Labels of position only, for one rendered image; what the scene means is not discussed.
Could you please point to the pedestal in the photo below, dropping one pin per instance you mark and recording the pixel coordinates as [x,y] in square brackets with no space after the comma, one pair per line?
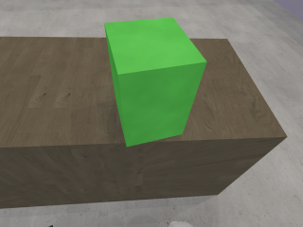
[62,142]

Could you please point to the carton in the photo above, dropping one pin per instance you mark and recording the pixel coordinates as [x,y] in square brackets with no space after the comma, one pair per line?
[156,71]

